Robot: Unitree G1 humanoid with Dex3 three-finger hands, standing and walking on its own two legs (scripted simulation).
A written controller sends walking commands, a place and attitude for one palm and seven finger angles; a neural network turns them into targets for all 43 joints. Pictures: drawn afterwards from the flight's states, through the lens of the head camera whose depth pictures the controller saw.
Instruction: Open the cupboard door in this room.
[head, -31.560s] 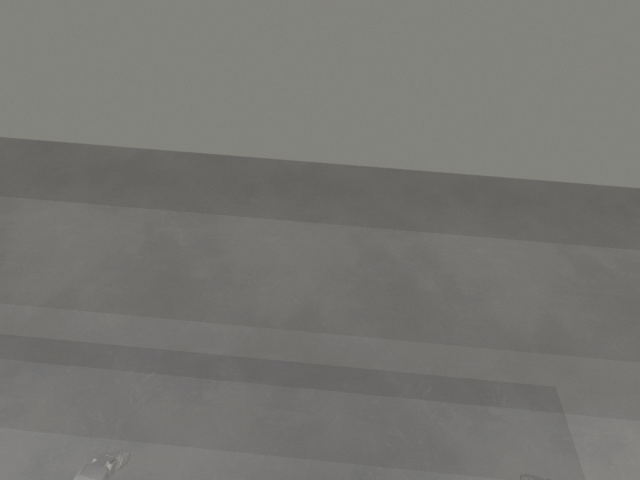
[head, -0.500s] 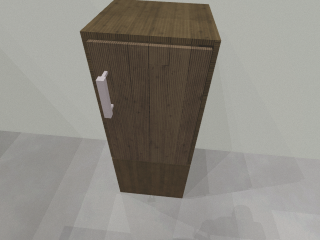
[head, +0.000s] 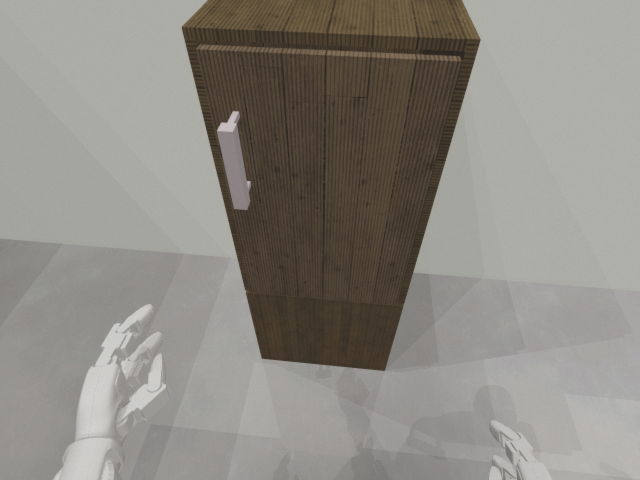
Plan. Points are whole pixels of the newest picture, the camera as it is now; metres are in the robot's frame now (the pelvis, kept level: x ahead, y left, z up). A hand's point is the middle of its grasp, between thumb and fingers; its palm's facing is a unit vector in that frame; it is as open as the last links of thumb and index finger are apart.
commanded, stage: raise the hand with hooked fingers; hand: left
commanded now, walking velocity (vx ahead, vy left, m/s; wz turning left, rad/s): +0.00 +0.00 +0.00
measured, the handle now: (238, 161) +0.58 +0.16 +0.09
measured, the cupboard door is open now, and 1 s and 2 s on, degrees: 0 0 0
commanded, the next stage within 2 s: move the hooked fingers beside the handle in 1.88 s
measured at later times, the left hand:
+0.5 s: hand (165, 386) +0.23 +0.20 +0.01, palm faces -0.12 -0.99 -0.07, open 10.4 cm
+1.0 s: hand (126, 323) +0.28 +0.25 +0.07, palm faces +0.02 -1.00 -0.06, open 13.3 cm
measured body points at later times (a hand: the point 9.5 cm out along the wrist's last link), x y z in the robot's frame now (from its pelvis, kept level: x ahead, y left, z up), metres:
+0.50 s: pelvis +0.01 -0.01 -0.05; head +0.07 -0.01 +0.40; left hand +0.23 +0.26 +0.01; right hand +0.20 -0.23 -0.12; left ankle +0.01 +0.06 -0.72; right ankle +0.05 -0.10 -0.72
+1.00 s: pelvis +0.03 -0.02 -0.02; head +0.06 -0.01 +0.43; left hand +0.27 +0.30 +0.08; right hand +0.21 -0.26 -0.08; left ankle +0.01 +0.06 -0.72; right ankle +0.05 -0.10 -0.72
